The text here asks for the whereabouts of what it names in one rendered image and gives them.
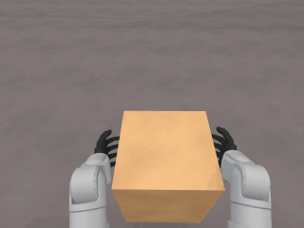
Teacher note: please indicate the carton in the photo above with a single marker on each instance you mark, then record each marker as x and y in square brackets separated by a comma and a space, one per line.
[166, 169]

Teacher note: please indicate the right robot forearm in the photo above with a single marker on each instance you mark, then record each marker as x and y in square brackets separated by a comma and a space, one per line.
[250, 191]

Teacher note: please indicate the left robot hand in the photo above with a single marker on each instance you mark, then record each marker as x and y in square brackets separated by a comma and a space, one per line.
[102, 145]

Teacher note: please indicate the left robot forearm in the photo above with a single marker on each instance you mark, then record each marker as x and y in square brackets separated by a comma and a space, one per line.
[88, 193]

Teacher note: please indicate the right robot hand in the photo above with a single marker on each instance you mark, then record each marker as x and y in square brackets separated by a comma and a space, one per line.
[227, 143]

